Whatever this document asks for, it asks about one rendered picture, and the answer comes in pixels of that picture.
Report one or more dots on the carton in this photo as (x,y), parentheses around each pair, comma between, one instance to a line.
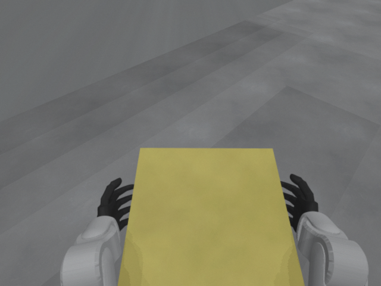
(208,217)

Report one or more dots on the robot right hand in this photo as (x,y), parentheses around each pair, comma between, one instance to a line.
(303,202)

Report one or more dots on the robot left hand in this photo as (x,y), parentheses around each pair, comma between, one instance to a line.
(110,205)

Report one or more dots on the left robot forearm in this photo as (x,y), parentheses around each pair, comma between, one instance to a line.
(90,261)

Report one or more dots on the right robot forearm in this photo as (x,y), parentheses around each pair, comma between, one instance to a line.
(334,260)

